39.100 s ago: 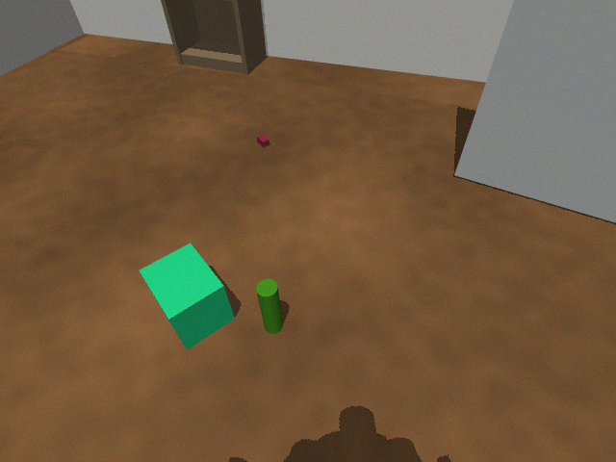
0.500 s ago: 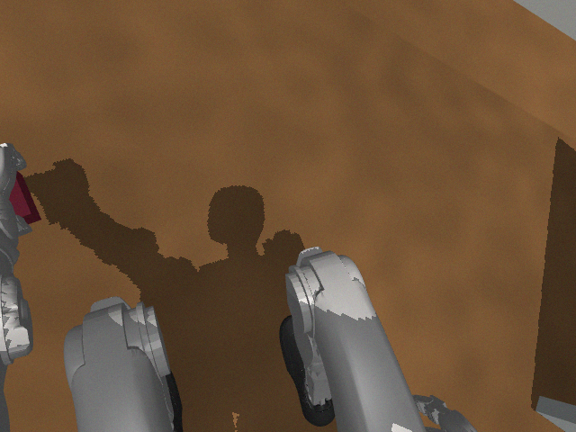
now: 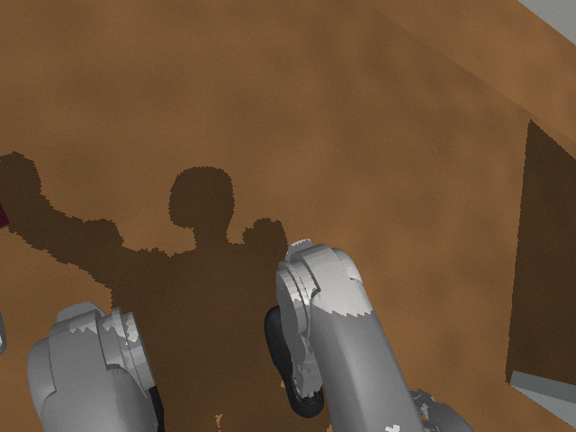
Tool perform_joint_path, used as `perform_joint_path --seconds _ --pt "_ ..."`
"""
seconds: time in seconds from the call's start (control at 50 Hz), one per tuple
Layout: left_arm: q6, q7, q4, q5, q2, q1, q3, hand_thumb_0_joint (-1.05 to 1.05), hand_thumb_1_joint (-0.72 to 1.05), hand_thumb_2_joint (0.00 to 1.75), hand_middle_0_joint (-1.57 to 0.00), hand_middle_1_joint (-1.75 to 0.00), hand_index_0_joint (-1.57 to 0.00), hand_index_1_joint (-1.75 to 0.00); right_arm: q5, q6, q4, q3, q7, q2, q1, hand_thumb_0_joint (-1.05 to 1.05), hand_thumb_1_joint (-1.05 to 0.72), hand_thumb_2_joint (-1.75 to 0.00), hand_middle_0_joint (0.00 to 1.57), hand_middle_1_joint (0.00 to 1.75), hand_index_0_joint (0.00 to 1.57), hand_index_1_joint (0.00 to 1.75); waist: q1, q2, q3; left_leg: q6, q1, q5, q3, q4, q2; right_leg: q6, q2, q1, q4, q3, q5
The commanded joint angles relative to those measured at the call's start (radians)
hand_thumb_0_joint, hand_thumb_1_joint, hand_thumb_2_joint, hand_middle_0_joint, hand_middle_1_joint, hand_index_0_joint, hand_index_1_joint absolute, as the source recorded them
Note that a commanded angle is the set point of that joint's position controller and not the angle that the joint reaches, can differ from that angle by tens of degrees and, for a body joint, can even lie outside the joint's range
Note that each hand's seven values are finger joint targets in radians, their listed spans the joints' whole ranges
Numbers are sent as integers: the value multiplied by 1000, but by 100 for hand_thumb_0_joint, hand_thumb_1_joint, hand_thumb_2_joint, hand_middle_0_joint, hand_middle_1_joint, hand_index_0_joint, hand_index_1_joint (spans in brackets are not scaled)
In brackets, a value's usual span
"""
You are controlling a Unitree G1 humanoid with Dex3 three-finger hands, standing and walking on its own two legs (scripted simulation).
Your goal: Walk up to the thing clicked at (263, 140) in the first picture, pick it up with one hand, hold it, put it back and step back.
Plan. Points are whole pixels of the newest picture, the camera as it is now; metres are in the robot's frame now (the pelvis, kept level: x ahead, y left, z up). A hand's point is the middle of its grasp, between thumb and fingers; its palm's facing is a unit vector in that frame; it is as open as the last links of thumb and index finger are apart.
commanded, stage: rest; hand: left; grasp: from above
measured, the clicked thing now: out of the picture +0.47 +0.31 -0.24
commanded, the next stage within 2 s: open in 1.12 s
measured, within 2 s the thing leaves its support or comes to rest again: rests again in 0.82 s
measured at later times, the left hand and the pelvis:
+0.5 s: hand out of the picture +0.47 +0.30 -0.24, palm faces -0.43 -0.19 -0.88, open 10.1 cm; pelvis +0.00 +0.00 +0.00, yaw -2 degrees
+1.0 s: hand out of the picture +0.47 +0.30 -0.26, palm faces -0.43 -0.19 -0.89, open 10.1 cm; pelvis +0.00 +0.01 -0.01, yaw -4 degrees
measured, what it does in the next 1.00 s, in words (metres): stands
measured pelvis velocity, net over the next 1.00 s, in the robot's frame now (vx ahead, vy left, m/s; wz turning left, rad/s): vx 0.00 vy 0.01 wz -0.08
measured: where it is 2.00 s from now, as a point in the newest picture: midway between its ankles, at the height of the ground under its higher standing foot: (229, 411)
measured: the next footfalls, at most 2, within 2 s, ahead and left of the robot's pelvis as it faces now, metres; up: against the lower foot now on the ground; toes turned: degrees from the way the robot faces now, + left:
none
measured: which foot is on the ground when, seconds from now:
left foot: down 0.00-1.00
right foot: down 0.00-1.00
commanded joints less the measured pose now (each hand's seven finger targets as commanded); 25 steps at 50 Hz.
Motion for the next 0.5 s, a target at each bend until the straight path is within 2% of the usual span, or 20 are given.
perform_joint_path --seconds 0.0,0.02,0.04,0.06,0.08,0.1,0.12,0.14,0.16,0.18,0.22,0.26,0.3,0.34,0.36,0.38,0.4,0.42,0.44,0.48 --pt "3 76 -155 -8 256 -324 14 0 68 69 -110 -56 -109 -57 0 -16 11 -79 6 -276 220 0 -91 -90 20 30 20 30 -10 453 -727 47 553 217 137 -234 14 -85 26 357 -204 -140 270" --pt "9 82 -144 -12 250 -322 21 0 69 69 -110 -53 -110 -54 -3 -21 14 -76 9 -282 230 0 -90 -90 20 30 20 30 -17 448 -712 45 562 232 134 -233 13 -86 22 344 -197 -147 280" --pt "14 81 -103 -9 233 -316 5 0 69 68 -110 -53 -110 -53 -9 -28 13 -70 15 -282 228 0 -90 -90 20 30 20 30 -35 437 -686 46 551 227 131 -225 15 -85 24 334 -193 -150 276" --pt "12 85 -132 -14 243 -319 7 0 67 67 -109 -51 -108 -52 -9 -29 17 -68 17 -282 226 0 -90 -90 20 30 20 30 -28 446 -700 46 561 238 130 -227 17 -83 27 354 -200 -147 291" --pt "14 85 -88 -15 237 -316 0 0 67 65 -109 -52 -108 -52 -10 -34 18 -65 20 -283 222 0 -90 -90 20 30 20 30 -41 434 -669 47 542 228 128 -217 17 -84 26 336 -194 -151 282" --pt "10 88 -108 -23 260 -327 14 0 67 64 -108 -50 -108 -51 -11 -37 16 -65 22 -295 228 0 -90 -90 20 30 20 30 -39 430 -672 48 538 231 122 -219 17 -83 28 344 -199 -154 284" --pt "11 89 -112 -24 275 -300 22 0 65 66 -108 -50 -107 -51 -11 -38 14 -59 24 -292 225 0 -90 -90 20 30 20 30 -22 441 -695 49 534 245 125 -219 17 -81 28 379 -200 -150 296" --pt "15 89 -87 -35 262 -281 14 0 64 65 -107 -50 -107 -51 -10 -39 17 -57 27 -288 218 0 -90 -90 20 30 20 30 -21 425 -702 49 536 249 122 -214 21 -80 31 382 -198 -150 303" --pt "12 94 -114 -31 274 -307 20 0 67 68 -108 -52 -108 -53 -14 -41 16 -53 27 -296 224 0 -90 -90 20 30 20 30 -32 435 -717 47 549 262 119 -216 20 -80 30 391 -196 -156 312" --pt "14 94 -91 -26 271 -287 12 0 66 67 -109 -51 -108 -51 -14 -44 18 -49 30 -296 223 0 -90 -90 20 30 20 30 -30 449 -708 43 557 275 118 -219 20 -82 30 394 -189 -156 321" --pt "12 93 -63 -27 260 -297 -1 0 66 68 -109 -50 -108 -51 -20 -50 17 -42 39 -294 218 0 -90 -90 20 30 20 30 -51 443 -680 45 546 261 114 -209 22 -81 33 384 -185 -159 314" --pt "7 102 -80 -35 304 -287 29 0 64 70 -109 -50 -107 -52 -16 -50 11 -38 39 -304 212 0 -90 -90 20 30 20 30 -28 442 -696 47 535 266 111 -215 22 -81 35 404 -191 -161 315" --pt "5 105 -60 -34 286 -288 7 0 65 70 -111 -48 -109 -50 -20 -54 12 -26 43 -299 199 0 -90 -90 20 30 20 30 -42 444 -684 48 532 263 109 -208 26 -80 40 412 -193 -160 321" --pt "2 109 -57 -19 286 -309 -1 0 66 70 -110 -49 -108 -51 -24 -61 13 -22 47 -310 214 0 -90 -90 20 30 20 30 -69 433 -667 49 535 269 108 -194 25 -77 40 417 -191 -162 333" --pt "-1 114 -71 -26 310 -303 11 0 66 69 -110 -49 -108 -51 -22 -62 11 -18 48 -311 205 0 -90 -90 20 30 20 30 -51 437 -678 50 531 278 108 -195 28 -75 43 435 -195 -160 342" --pt "-4 124 -59 -33 333 -296 29 0 66 70 -111 -48 -109 -51 -23 -65 11 -17 48 -318 205 0 -90 -90 20 30 20 30 -46 438 -680 49 523 277 106 -197 26 -76 41 434 -194 -163 338" --pt "-3 127 -32 -32 314 -282 19 0 67 70 -111 -49 -109 -50 -25 -66 12 -15 49 -314 203 0 -90 -90 20 30 20 30 -52 427 -666 50 517 272 105 -195 29 -74 43 438 -195 -163 337" --pt "-7 133 -62 -33 324 -300 26 0 66 71 -111 -48 -109 -50 -28 -69 9 -10 50 -320 206 0 -90 -90 20 30 20 30 -58 439 -683 47 537 286 102 -200 29 -74 44 448 -198 -167 346" --pt "-1 132 -5 -23 299 -282 1 0 68 69 -112 -49 -110 -50 -32 -72 8 -3 54 -316 196 0 -90 -90 20 30 20 30 -68 437 -640 50 520 268 105 -190 30 -74 46 431 -197 -167 338" --pt "-4 133 -5 -22 297 -315 -9 0 69 67 -112 -47 -111 -49 -32 -81 9 -2 57 -325 197 0 -90 -90 20 30 20 30 -86 433 -599 50 511 246 102 -184 29 -76 43 399 -194 -172 317"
